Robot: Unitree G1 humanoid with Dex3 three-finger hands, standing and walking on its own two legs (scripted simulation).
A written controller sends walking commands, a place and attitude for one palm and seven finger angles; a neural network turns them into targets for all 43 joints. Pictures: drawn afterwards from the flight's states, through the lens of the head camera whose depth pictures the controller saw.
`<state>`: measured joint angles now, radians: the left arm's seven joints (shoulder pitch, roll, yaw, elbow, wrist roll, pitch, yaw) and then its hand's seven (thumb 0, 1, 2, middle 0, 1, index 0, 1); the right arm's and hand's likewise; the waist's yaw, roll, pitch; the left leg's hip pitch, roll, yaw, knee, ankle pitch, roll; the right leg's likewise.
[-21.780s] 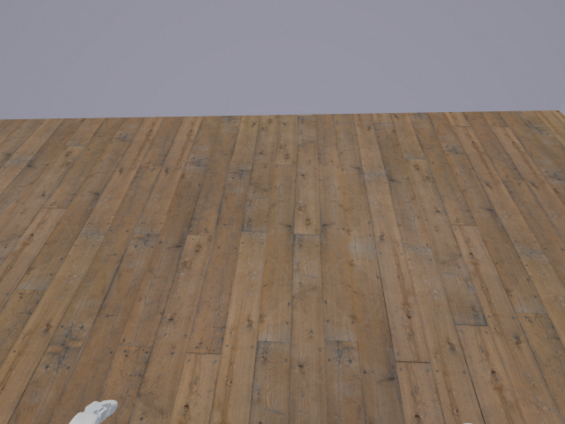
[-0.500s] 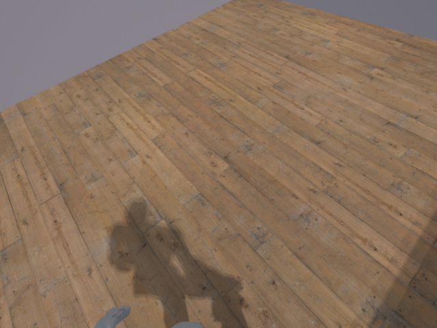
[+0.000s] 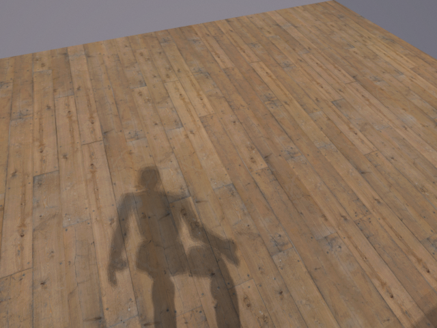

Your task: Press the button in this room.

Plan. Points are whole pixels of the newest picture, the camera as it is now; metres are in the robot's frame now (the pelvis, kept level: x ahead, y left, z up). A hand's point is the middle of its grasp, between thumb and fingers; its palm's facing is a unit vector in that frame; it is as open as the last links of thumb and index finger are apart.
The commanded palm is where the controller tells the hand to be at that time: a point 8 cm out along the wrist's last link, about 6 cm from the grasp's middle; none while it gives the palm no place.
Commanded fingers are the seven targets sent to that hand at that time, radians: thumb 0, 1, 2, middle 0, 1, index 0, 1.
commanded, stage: turn or walk to find it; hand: left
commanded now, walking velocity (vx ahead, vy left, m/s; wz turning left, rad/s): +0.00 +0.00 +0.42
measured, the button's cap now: out of the picture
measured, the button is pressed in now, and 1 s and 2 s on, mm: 0 0 0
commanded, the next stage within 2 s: none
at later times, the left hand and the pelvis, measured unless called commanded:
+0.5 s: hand out of the picture +0.07 +0.17 -0.13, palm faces +0.18 -0.94 -0.29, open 7.4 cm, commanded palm none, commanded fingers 0.00 0.90 0.90 -0.20 -0.30 -0.20 -0.30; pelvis -0.01 -0.04 +0.01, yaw +12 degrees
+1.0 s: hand out of the picture -0.11 +0.18 -0.18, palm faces +0.47 -0.84 -0.26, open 7.4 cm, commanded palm none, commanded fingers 0.00 0.90 0.90 -0.20 -0.30 -0.20 -0.30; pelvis -0.03 -0.02 +0.00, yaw +25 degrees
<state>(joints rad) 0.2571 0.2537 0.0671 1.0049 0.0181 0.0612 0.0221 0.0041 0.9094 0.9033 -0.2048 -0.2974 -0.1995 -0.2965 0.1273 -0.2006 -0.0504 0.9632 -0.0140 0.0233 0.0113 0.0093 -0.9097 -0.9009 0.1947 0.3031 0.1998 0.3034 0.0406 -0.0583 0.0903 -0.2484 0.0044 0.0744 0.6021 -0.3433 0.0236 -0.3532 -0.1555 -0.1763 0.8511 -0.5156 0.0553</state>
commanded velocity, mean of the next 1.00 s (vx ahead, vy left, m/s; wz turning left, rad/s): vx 0.00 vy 0.00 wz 0.42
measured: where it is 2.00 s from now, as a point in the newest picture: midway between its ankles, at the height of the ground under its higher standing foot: outside the picture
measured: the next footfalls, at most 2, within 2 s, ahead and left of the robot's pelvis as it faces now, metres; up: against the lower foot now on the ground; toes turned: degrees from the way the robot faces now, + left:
right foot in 0.42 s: +0.05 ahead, -0.13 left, +0.00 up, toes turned +6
left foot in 0.94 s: -0.06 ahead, +0.10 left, +0.00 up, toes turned +29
